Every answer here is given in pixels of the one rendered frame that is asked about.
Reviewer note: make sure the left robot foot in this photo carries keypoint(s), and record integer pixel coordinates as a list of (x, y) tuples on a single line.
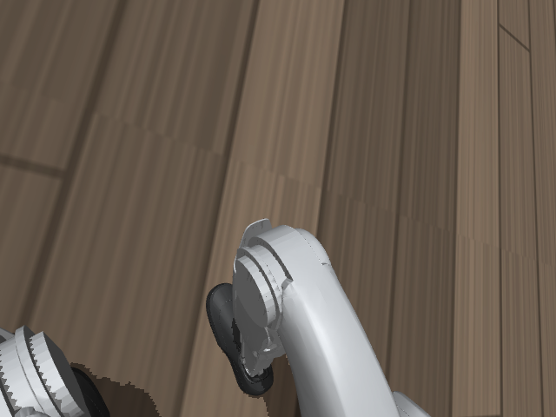
[(93, 400)]

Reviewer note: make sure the right robot foot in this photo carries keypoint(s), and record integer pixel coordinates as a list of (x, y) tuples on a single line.
[(219, 308)]

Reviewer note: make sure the right robot hand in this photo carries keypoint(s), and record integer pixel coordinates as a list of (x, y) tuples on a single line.
[(407, 407)]

